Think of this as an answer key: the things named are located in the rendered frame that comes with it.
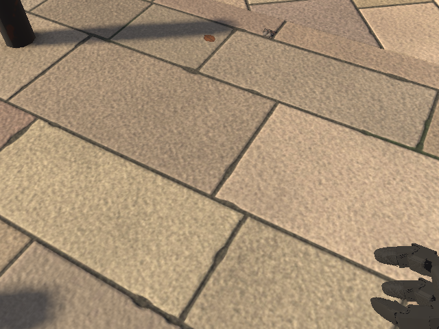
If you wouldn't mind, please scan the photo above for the right robot hand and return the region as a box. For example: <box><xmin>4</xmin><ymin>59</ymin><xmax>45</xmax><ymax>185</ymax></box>
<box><xmin>370</xmin><ymin>243</ymin><xmax>439</xmax><ymax>329</ymax></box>

